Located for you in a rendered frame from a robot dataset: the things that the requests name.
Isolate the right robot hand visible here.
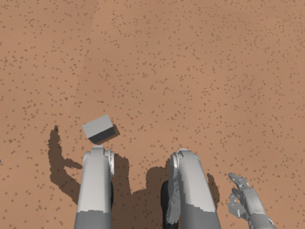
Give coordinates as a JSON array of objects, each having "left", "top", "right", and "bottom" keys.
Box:
[{"left": 227, "top": 173, "right": 266, "bottom": 221}]

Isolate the right robot foot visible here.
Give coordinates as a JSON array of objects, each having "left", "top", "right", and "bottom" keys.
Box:
[{"left": 161, "top": 181, "right": 178, "bottom": 229}]

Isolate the right robot arm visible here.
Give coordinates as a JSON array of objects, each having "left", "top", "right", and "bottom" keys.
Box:
[{"left": 248, "top": 214, "right": 277, "bottom": 229}]

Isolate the carton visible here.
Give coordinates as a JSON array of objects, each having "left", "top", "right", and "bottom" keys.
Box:
[{"left": 82, "top": 114, "right": 115, "bottom": 144}]

